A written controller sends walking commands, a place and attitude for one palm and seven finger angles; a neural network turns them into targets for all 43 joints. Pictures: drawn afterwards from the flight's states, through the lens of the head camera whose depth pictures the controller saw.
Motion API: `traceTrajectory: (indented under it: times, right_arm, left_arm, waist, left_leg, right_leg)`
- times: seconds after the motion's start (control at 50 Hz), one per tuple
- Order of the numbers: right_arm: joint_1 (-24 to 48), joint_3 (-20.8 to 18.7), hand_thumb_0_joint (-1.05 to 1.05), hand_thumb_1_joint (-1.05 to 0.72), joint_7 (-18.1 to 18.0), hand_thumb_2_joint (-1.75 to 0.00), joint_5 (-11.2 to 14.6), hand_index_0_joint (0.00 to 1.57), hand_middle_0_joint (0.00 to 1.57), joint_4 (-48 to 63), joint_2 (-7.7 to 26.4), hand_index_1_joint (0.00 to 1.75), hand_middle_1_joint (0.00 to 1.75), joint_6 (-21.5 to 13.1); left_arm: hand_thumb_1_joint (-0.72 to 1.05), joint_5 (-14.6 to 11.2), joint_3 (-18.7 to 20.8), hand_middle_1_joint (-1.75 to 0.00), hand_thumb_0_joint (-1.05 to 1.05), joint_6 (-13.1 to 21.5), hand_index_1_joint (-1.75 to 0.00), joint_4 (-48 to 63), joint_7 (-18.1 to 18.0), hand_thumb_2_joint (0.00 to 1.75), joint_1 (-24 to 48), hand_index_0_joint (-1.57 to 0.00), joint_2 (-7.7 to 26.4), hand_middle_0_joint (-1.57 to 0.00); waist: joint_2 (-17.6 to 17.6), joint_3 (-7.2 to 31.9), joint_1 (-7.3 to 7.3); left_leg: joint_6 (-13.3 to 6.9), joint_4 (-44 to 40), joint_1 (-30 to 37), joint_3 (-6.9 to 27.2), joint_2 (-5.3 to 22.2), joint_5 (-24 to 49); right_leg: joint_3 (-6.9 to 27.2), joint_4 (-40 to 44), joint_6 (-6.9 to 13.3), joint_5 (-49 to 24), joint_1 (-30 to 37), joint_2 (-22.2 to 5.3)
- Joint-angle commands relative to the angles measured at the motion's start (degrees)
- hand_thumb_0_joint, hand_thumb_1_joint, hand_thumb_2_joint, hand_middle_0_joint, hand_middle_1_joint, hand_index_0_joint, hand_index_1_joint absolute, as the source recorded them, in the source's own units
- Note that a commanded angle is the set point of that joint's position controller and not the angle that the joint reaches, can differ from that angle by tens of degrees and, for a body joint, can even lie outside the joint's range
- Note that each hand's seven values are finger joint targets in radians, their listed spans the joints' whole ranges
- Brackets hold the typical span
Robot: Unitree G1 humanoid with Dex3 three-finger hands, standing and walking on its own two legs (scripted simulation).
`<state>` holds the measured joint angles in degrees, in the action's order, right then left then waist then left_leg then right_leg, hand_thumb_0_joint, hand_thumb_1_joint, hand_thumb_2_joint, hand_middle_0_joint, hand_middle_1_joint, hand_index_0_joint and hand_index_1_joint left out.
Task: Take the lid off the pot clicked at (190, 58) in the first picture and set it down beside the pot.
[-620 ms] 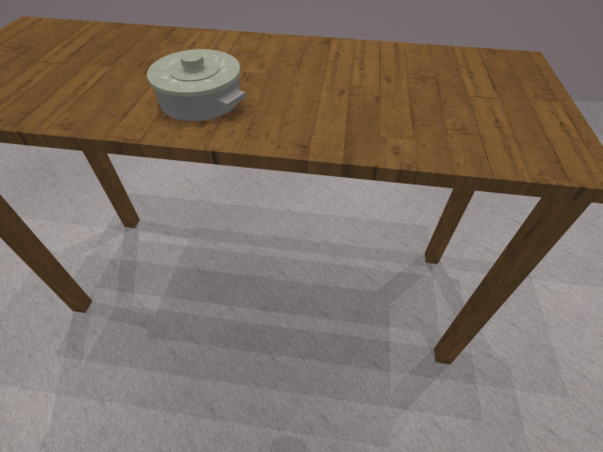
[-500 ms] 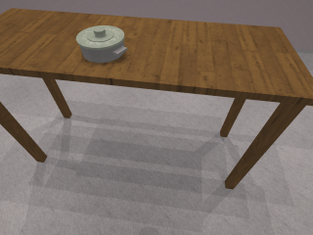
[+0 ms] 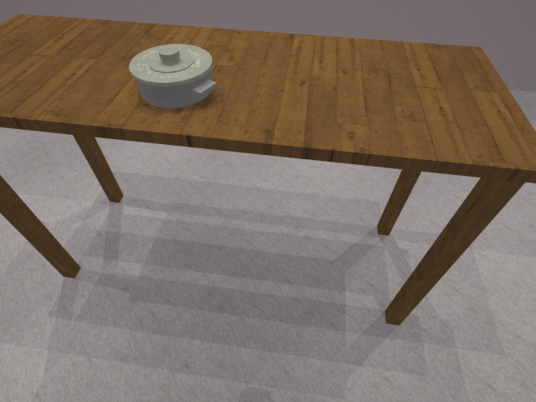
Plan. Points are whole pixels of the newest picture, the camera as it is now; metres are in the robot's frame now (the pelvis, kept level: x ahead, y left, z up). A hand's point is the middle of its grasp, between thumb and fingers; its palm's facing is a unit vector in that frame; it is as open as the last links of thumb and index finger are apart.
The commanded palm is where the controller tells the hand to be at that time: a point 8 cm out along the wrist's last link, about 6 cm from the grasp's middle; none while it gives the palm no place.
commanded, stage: look at it before walking up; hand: left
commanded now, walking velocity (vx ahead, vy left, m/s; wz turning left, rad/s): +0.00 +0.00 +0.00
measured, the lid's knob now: (169, 53) +0.74 +0.26 +0.15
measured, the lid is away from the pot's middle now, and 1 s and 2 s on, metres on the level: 0.00 0.00 0.00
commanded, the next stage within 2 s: take the last steps up to it in 0.02 s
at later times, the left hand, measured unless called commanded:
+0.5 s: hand out of the picture +0.02 +0.22 -0.18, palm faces +0.06 -0.98 -0.19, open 7.4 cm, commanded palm none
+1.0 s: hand (145, 341) +0.25 +0.25 -0.17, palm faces +0.06 -0.96 -0.26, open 7.2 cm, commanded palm none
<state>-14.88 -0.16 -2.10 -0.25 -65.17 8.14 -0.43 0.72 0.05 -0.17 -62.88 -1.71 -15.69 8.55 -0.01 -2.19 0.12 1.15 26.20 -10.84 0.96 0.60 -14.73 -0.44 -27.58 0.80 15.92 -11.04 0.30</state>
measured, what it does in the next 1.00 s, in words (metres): walks ahead: right foot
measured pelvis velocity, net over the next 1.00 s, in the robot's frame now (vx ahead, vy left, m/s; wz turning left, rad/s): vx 0.21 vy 0.06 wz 0.02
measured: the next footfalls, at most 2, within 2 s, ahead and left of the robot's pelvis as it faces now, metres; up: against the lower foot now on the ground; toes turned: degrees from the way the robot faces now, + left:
right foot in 0.74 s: +0.26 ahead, -0.07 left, +0.00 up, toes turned -7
left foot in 1.08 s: +0.33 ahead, +0.21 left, +0.00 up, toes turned +6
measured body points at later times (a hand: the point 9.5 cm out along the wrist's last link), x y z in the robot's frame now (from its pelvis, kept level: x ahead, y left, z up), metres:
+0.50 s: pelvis +0.06 +0.04 -0.01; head +0.08 +0.04 +0.44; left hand +0.02 +0.27 -0.17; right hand +0.03 -0.20 -0.16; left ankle +0.02 +0.13 -0.74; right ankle -0.01 -0.08 -0.69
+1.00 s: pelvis +0.21 +0.06 +0.00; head +0.26 +0.05 +0.44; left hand +0.25 +0.30 -0.15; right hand +0.28 -0.18 -0.16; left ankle +0.25 +0.20 -0.70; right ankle +0.22 -0.07 -0.74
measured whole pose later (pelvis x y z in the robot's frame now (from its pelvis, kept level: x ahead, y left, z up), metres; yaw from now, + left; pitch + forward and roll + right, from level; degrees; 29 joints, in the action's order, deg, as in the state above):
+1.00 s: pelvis +0.21 +0.06 +0.00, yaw +1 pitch +1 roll +1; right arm -10.3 -3.3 -0.9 -0.4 -56.2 10.6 1.2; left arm 1.8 2.8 -0.5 -55.4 -1.9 -13.3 10.1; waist 0.4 -5.4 0.6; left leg 2.3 50.9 -28.5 -2.0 3.5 -20.3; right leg -6.7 -31.8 -0.3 15.8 -16.2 -5.3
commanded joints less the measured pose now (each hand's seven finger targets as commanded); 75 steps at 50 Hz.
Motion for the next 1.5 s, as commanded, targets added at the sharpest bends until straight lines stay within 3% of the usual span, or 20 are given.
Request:
traceTrajectory:
  times: [0.0,0.16,0.26,0.34,0.36,0.4,0.42,0.46,0.68,0.7,0.72,0.74,0.78,0.86,0.98,1.04,1.06,1.1,1.44,1.48]
  right_arm:
    - [-3.9,-0.63,0.0,-0.9,-0.13,-0.9,-0.28,0.2,0.2,1.44,5.62,0.3,0.3,-0.67]
    - [-4.98,-0.9,0.0,-0.9,0.11,-0.9,-0.48,0.2,0.2,1.51,6.13,0.3,0.3,-0.46]
    - [-4.24,-1.77,0.0,-0.9,0.97,-0.9,-1.29,0.2,0.2,5.12,5.66,0.3,0.3,-0.13]
    - [-9.49,-1.83,0.0,-0.9,1.79,-0.9,-0.9,0.2,0.2,5.56,3.86,0.3,0.3,-1.66]
    - [-13.01,-2.05,0.0,-0.9,1.51,-0.9,-0.85,0.2,0.2,4.57,4.64,0.3,0.3,-1.83]
    - [-23.23,-3.77,0.0,-0.9,0.68,-0.9,-2.15,0.2,0.2,2.99,12.13,0.3,0.3,-1.93]
    - [-22.84,-3.32,0.0,-0.9,0.45,-0.9,-1.85,0.2,0.2,3.25,11.09,0.3,0.3,-1.95]
    - [-16.42,-2.46,0.0,-0.9,0.27,-0.9,-1.31,0.2,0.2,5.35,8.21,0.3,0.3,-2.76]
    - [-12.67,-2.02,0.0,-0.9,0.67,-0.9,-0.68,0.2,0.2,3.39,8.48,0.3,0.3,-2.97]
    - [-12.34,-2.1,0.0,-0.9,0.95,-0.9,-0.08,0.2,0.2,3.73,7.58,0.3,0.3,-3.12]
    - [-14.73,-1.99,0.0,-0.9,1.32,-0.9,0.13,0.2,0.2,5.6,4.66,0.3,0.3,-3.3]
    - [-10.67,-2.53,0.0,-0.9,1.04,-0.9,-0.72,0.2,0.2,7.07,5.9,0.3,0.3,-2.4]
    - [-5.59,-2.76,0.0,-0.9,1.46,-0.9,-1.2,0.2,0.2,8.58,4.94,0.3,0.3,-1.04]
    - [-7.26,-2.5,0.0,-0.9,1.47,-0.9,-0.67,0.2,0.2,7.37,2.87,0.3,0.3,1.53]
    - [-2.37,-3.66,0.0,-0.9,1.4,-0.9,-0.13,0.2,0.2,10.64,4.51,0.3,0.3,1.53]
    - [-5.57,-4.54,0.0,-0.9,1.11,-0.9,-0.54,0.2,0.2,10.23,8.8,0.3,0.3,0.64]
    - [-5.47,-5.26,0.0,-0.9,1.03,-0.9,-0.68,0.2,0.2,11.85,14.39,0.3,0.3,0.3]
    - [-5.08,-4.87,0.0,-0.9,-0.2,-0.9,-0.84,0.2,0.2,12.47,15.49,0.3,0.3,0.74]
    - [3.42,-5.75,0.0,-0.9,0.43,-0.9,-1.07,0.2,0.2,13.64,12.91,0.3,0.3,2.05]
    - [2.64,-4.68,0.0,-0.9,0.94,-0.9,-0.09,0.2,0.2,13.66,6.33,0.3,0.3,2.62]
  left_arm:
    - [0.9,0.04,1.39,-0.3,0.0,0.89,-0.3,1.51,-0.59,0.9,-3.58,-0.2,6.21,-0.2]
    - [0.9,0.41,1.9,-0.3,0.0,0.8,-0.3,1.45,-0.3,0.9,-4.77,-0.2,7.05,-0.2]
    - [0.9,0.73,4.48,-0.3,0.0,0.57,-0.3,3.33,0.01,0.9,-8.15,-0.2,11.07,-0.2]
    - [0.9,0.95,5.03,-0.3,0.0,1.2,-0.3,4.92,0.56,0.9,-3.94,-0.2,10.32,-0.2]
    - [0.9,0.94,4.8,-0.3,0.0,0.88,-0.3,5.51,0.85,0.9,-3.11,-0.2,8.81,-0.2]
    - [0.9,0.72,3.68,-0.3,0.0,1.04,-0.3,8.91,1.38,0.9,0.96,-0.2,4.11,-0.2]
    - [0.9,0.99,3.55,-0.3,0.0,1.47,-0.3,10.05,1.1,0.9,4.48,-0.2,4.76,-0.2]
    - [0.9,0.84,3.63,-0.3,0.0,1.94,-0.3,9.87,1.81,0.9,5.61,-0.2,5.26,-0.2]
    - [0.9,0.88,3.85,-0.3,0.0,2.11,-0.3,8.05,1.77,0.9,-4.48,-0.2,5.28,-0.2]
    - [0.9,1.2,4.89,-0.3,0.0,2.77,-0.3,6.07,1.24,0.9,-11.89,-0.2,8.96,-0.2]
    - [0.9,1.33,6.43,-0.3,0.0,3.26,-0.3,5.36,0.49,0.9,-17.45,-0.2,15.31,-0.2]
    - [0.9,0.23,6.64,-0.3,0.0,2.75,-0.3,5.04,0.22,0.9,-18.19,-0.2,16.44,-0.2]
    - [0.9,0.25,5.87,-0.3,0.0,2.66,-0.3,7.04,-0.77,0.9,-9.26,-0.2,12.65,-0.2]
    - [0.9,1.16,4.57,-0.3,0.0,1.84,-0.3,9.65,-1.38,0.9,-0.11,-0.2,9.62,-0.2]
    - [0.9,1.24,5.74,-0.3,0.0,-0.14,-0.3,11.33,-0.7,0.9,1.15,-0.2,13.18,-0.2]
    - [0.9,0.47,5.27,-0.3,0.0,-1.36,-0.3,11.81,-0.65,0.9,0.66,-0.2,11.29,-0.2]
    - [0.9,-0.2,4.71,-0.3,0.0,-1.83,-0.3,11.98,-0.84,0.9,-3.53,-0.2,8.33,-0.2]
    - [0.9,0.01,4.59,-0.3,0.0,-2.37,-0.3,11.35,-1.85,0.9,-3.71,-0.2,8.1,-0.2]
    - [0.9,0.11,4.34,-0.3,0.0,-2.73,-0.3,9.46,0.99,0.9,-8.43,-0.2,8.14,-0.2]
    - [0.9,1.13,5.03,-0.3,0.0,-2.13,-0.3,10.11,0.18,0.9,-8.27,-0.2,13.52,-0.2]
  waist:
    - [0.65,-1.55,-0.14]
    - [-2.08,-0.78,0.46]
    - [-7.6,-6.22,1.65]
    - [-5.11,-5.03,-1.84]
    - [-0.66,-4.74,-3.04]
    - [18.88,-5.76,-6.52]
    - [13.96,-7.21,-6.52]
    - [1.29,-7.8,-3.3]
    - [2.78,1.42,3.89]
    - [-2.39,5.1,7.12]
    - [-15.96,10.5,7.65]
    - [-10.12,7.39,7.4]
    - [-8.3,-0.17,4.33]
    - [-7.52,1.87,-0.81]
    - [-12.93,2.51,-0.08]
    - [-2.54,6.05,-2.27]
    - [13.81,8.9,-1.51]
    - [15.44,10.22,-2.51]
    - [9.59,6.24,1.06]
    - [-9.2,0.87,0.94]
  left_leg:
    - [-2.59,-3.89,0.04,3.35,4.25,8.39]
    - [-2.84,-2.07,-1.6,2.02,2.77,-1.53]
    - [-2.42,15.97,-15.03,-2.97,1.11,-10.75]
    - [-3.03,3.29,-2.49,-4.6,0.91,-7.32]
    - [-3.63,-1.2,4.87,-3.25,0.6,-7.95]
    - [-13.13,-15.55,12.05,24.39,18.2,-18.56]
    - [-16.62,-18.04,9.64,28.11,20.79,-18.45]
    - [-16.81,-18.19,5.7,23.37,19.17,-10.09]
    - [-8.83,1.3,1.98,-3.56,8.03,27.61]
    - [-6.67,12.41,-6.48,-5.08,5.7,19.77]
    - [-3.29,29.9,-20.16,-7.98,-1.84,-8.07]
    - [-2.6,43.15,-24.92,-2.74,-0.86,-20.02]
    - [-2.49,49.16,-27.3,1.31,4.01,-12.33]
    - [0.91,33.91,-14.7,-2.14,3.61,-8.28]
    - [1.76,17.48,-10.72,-6.42,0.26,-2.71]
    - [-0.2,0.98,5.2,-2.94,5.77,23.9]
    - [-6.88,-1.85,10.66,13.54,20.62,49.43]
    - [-13.99,-2.55,4.39,16.12,25.49,60.66]
    - [-4.75,-10.21,-7.8,4.86,11.31,-6.34]
    - [0.73,6.08,-16.24,-2.68,1.6,-11.36]
  right_leg:
    - [5.36,5.98,0.8,-6.95,-2.02,-5.47]
    - [6.73,7.44,1.66,5.08,-0.44,-5.98]
    - [22.63,17.75,9.81,26.2,-0.53,-18.44]
    - [12.04,8.85,8.29,15.84,-7.7,-15.37]
    - [6.7,2.78,6.2,15.27,-13.32,-10.53]
    - [-6.42,-26.18,1.37,17.14,-29.57,0.48]
    - [-1.35,-36.36,2.1,16.55,-33.0,-2.42]
    - [1.31,-40.55,1.9,9.55,-33.48,-6.75]
    - [-8.66,-3.36,0.99,-6.78,1.19,-2.11]
    - [-1.39,-1.35,3.34,-7.81,14.51,-7.88]
    - [24.76,6.71,10.57,-9.91,25.27,-26.02]
    - [31.73,11.91,14.61,-9.96,20.4,-31.57]
    - [25.78,13.5,13.3,0.34,5.59,-28.3]
    - [1.91,7.26,9.2,-32.14,-4.89,-18.8]
    - [-0.85,0.06,7.41,-37.25,-2.68,-15.58]
    - [-3.91,-10.75,1.09,-17.52,-8.19,-10.35]
    - [-5.87,-21.53,-3.2,13.72,-15.27,-2.56]
    - [4.31,-43.47,-2.56,25.02,-15.2,1.05]
    - [-3.84,1.08,-0.08,4.36,4.26,0.12]
    - [14.59,16.0,5.44,12.35,1.33,-12.69]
